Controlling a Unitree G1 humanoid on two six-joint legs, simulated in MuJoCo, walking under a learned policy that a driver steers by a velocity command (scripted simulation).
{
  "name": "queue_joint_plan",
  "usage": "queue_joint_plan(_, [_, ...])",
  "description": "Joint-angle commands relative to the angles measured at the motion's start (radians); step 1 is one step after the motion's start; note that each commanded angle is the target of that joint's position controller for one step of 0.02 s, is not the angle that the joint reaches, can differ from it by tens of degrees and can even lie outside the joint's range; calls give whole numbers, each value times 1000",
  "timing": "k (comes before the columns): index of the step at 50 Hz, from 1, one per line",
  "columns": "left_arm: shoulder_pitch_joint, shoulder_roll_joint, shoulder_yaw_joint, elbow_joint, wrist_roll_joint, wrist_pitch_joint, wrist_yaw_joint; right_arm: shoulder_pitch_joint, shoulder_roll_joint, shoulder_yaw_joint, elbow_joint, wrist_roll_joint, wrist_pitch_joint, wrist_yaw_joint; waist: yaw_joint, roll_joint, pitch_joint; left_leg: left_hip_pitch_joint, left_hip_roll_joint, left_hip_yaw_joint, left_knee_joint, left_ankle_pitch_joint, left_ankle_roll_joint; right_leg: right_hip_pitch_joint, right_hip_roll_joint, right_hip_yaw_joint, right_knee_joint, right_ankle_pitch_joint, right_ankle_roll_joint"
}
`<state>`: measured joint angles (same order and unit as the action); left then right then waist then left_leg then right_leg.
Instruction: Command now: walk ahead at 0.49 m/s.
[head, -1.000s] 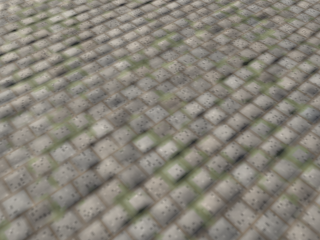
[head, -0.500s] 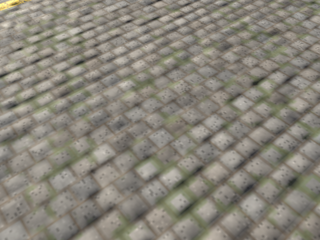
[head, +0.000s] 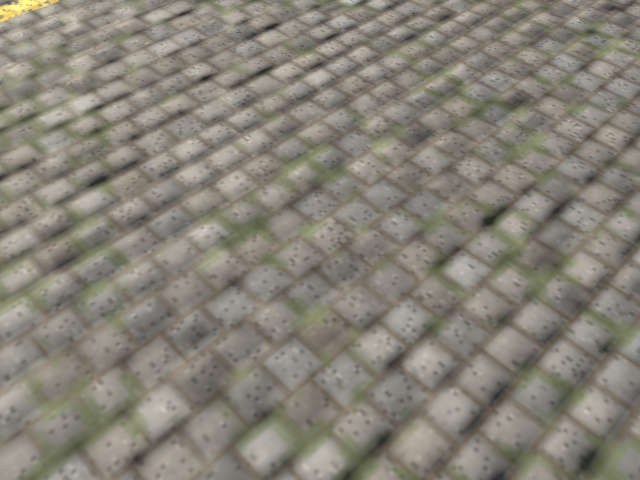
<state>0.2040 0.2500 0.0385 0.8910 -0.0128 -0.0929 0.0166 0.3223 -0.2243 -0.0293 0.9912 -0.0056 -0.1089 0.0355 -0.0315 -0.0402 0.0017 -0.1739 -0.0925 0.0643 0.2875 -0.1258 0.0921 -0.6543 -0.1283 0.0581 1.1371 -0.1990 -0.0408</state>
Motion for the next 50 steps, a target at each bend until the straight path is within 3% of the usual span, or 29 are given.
queue_joint_plan(1, [33, 44, 13, -43, 12, 5, 7, -38, -131, -21, -54, 1, -17, -20, 46, 80, 54, -96, 280, -212, -204, 68, 170, -31, -42, 1, -139, 153, 28])
queue_joint_plan(6, [-157, 28, 5, -92, 0, -8, -10, 60, -165, -27, -31, 20, -1, -36, -23, 83, 58, 15, 271, -161, -184, 75, 123, 4, 13, -44, -464, 305, 39])
queue_joint_plan(9, [-236, 34, 1, -123, -9, -12, -29, 108, -168, -29, -10, 26, 11, -37, -49, 91, 79, 111, 308, -170, -141, 58, 118, -3, 28, -46, -553, 257, 30])
queue_joint_plan(11, [-253, 48, 4, -140, -10, -20, -42, 115, -174, -34, -3, 26, 21, -39, -42, 97, 82, 172, 339, -184, -98, 70, 107, 8, 37, -45, -597, 184, 5])
queue_joint_plan(13, [-189, 76, 15, -133, -9, -29, -49, 91, -189, -40, -6, 27, 32, -41, 5, 116, 49, 195, 348, -185, -19, 196, 87, 119, 67, -69, -636, 113, -25])
queue_joint_plan(14, [-85, 106, 33, -104, -7, -32, -47, 68, -185, -37, -12, 24, 37, -41, 65, 114, -10, 182, 312, -152, 106, 365, 66, 265, 102, -97, -659, 101, -47])
queue_joint_plan(15, [107, 167, 62, -48, -5, -34, -40, 59, -151, -24, -25, 12, 39, -40, 141, 83, -134, 83, 249, -99, 341, 411, 35, 528, 74, -61, -642, 122, -88])
queue_joint_plan(16, [272, 283, 89, -21, 16, -30, -35, 134, -60, 7, -53, 0, 24, -35, 150, -119, -306, -275, 121, -20, 748, 102, -34, 936, -185, 310, -657, 84, -219])
queue_joint_plan(17, [308, 251, 80, -6, 12, -25, -41, 172, -25, 20, -40, 18, -3, -29, 139, -264, -394, -515, 25, -118, 970, -418, -51, 1073, -291, 677, -821, -38, -307])
queue_joint_plan(18, [238, 173, 55, -19, 6, -28, -42, 94, -142, -9, -54, 42, -21, -25, 135, -165, -271, -610, 94, -189, 1063, -384, -28, 973, -258, 589, -839, -73, -254])
queue_joint_plan(19, [143, 131, 41, -43, 6, -26, -40, 12, -165, -15, -80, 51, -28, -25, 110, -100, -170, -615, 149, -162, 1048, -289, -14, 832, -221, 430, -849, -7, -215])
queue_joint_plan(20, [64, 103, 31, -55, 9, -25, -45, -28, -152, -18, -85, 39, -24, -31, 77, -23, -100, -571, 191, -140, 985, -208, -19, 688, -176, 318, -886, 81, -196])
queue_joint_plan(21, [27, 75, 23, -59, 14, -27, -49, -32, -143, -25, -86, 26, -11, -36, 47, -23, -62, -518, 222, -141, 918, -155, -23, 597, -134, 240, -921, 128, -177])
queue_joint_plan(22, [21, 63, 19, -50, 18, -27, -53, -13, -119, -25, -81, 23, 4, -37, 25, -37, -47, -466, 233, -138, 885, -124, -29, 539, -109, 194, -952, 150, -171])
queue_joint_plan(23, [36, 66, 20, -38, 18, -30, -54, 4, -96, -23, -75, 22, 16, -38, 15, -38, -39, -444, 233, -128, 866, -107, -35, 510, -96, 160, -971, 193, -178])
queue_joint_plan(25, [73, 94, 28, -14, 18, -34, -48, -17, -89, -26, -86, 18, 29, -41, 6, -23, -13, -480, 237, -121, 810, -55, -50, 498, -90, 109, -995, 279, -190])
queue_joint_plan(28, [124, 111, 32, 10, 17, -25, -30, -135, -87, -31, -127, 10, 30, -41, 29, -9, 17, -569, 239, -117, 651, 75, -71, 537, -88, 68, -1012, 326, -185])
queue_joint_plan(32, [176, 124, 32, 33, 8, -16, -16, -277, -67, -24, -166, 15, 22, -31, 70, -18, 47, -532, 208, -85, 418, 231, -71, 555, -62, 10, -1032, 269, -156])
queue_joint_plan(38, [254, 135, 41, 86, -3, 6, -6, -421, -73, -17, -224, 27, 8, -1, 102, -21, 99, -557, 181, -76, 263, 164, -41, 725, -127, 14, -973, 270, -147])
queue_joint_plan(41, [220, 157, 50, 86, -4, 18, -1, -361, -107, -31, -219, 27, -2, 10, 50, -47, 51, -410, 139, -41, 227, 60, -3, 760, -139, 5, -873, 483, -122])
queue_joint_plan(42, [197, 161, 51, 81, -3, 23, -1, -268, -133, -46, -194, 25, -3, 8, -4, -56, -7, -266, 101, -9, 215, 52, 16, 744, -114, -19, -767, 651, -106])
queue_joint_plan(43, [183, 139, 42, 73, 3, 28, -2, -93, -181, -73, -137, 24, -2, 1, -81, -39, -110, -25, 89, -6, 218, 74, 46, 665, -58, -57, -567, 702, -77])
queue_joint_plan(44, [197, 108, 26, 47, 21, 26, -2, 96, -263, -94, -100, 12, 1, -10, -130, 93, -264, 299, 291, -246, 232, 84, 113, 431, 14, -104, -229, 384, -40])
queue_joint_plan(45, [328, -37, -12, 55, 12, 1, -17, 136, -302, -98, -81, 7, 4, -3, -51, 357, -386, 595, 491, -729, 91, -120, 266, 46, 200, -43, 90, -333, 13])
queue_joint_plan(46, [257, 74, 11, 61, -13, -23, -20, 108, -208, -73, -89, 16, 2, -2, -84, 242, -337, 550, 462, -763, 24, -206, 222, -59, 150, 84, 204, -370, -10])
queue_joint_plan(47, [159, 126, 26, 26, -33, -36, -22, 18, -171, -61, -106, 19, -1, -5, -66, 194, -196, 411, 436, -610, 7, -155, 176, -114, 99, 56, 208, -278, -26])
queue_joint_plan(48, [107, 126, 28, 14, -29, -38, -14, -73, -150, -52, -126, 15, -2, -4, -29, 99, -122, 252, 403, -492, -20, -45, 153, -69, 42, 26, 161, -176, -25])
queue_joint_plan(49, [83, 118, 36, 11, -12, -31, -6, -119, -123, -45, -131, 6, -4, -1, 0, 76, -69, 128, 368, -409, -51, 33, 143, -23, 12, 18, 105, -120, -21])
queue_joint_plan(50, [108, 98, 38, 13, -7, -17, -5, -132, -100, -38, -125, -5, -7, 2, 33, 102, -61, 58, 339, -352, -81, 65, 134, 42, -15, 26, 69, -82, -21])
